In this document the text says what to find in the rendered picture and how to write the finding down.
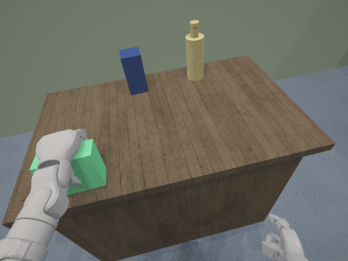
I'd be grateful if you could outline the table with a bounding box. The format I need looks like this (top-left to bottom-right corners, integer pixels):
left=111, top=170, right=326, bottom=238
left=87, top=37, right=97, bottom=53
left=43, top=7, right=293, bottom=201
left=2, top=55, right=335, bottom=261

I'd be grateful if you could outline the sponge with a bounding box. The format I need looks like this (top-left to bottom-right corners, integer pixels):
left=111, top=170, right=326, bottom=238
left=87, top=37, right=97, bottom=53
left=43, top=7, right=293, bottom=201
left=29, top=139, right=107, bottom=195

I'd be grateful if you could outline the robot left hand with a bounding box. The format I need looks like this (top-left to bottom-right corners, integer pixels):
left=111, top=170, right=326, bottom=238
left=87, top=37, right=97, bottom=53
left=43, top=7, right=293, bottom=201
left=36, top=129, right=88, bottom=187

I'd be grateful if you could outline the robot left forearm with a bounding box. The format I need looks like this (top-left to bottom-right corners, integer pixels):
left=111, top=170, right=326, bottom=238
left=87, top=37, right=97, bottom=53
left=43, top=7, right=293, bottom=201
left=0, top=157, right=72, bottom=261

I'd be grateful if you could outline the robot right hand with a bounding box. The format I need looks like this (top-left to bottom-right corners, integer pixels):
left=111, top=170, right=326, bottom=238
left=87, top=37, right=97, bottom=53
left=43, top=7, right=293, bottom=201
left=262, top=214, right=305, bottom=261

